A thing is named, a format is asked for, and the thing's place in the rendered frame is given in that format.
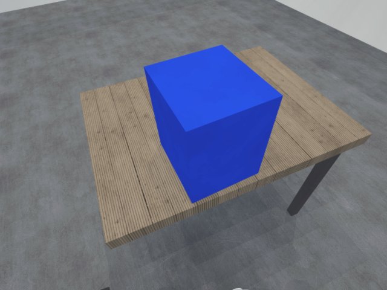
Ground table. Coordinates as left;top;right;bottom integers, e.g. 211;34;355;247
79;46;372;249

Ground carton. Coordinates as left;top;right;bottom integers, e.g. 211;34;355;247
144;45;283;203

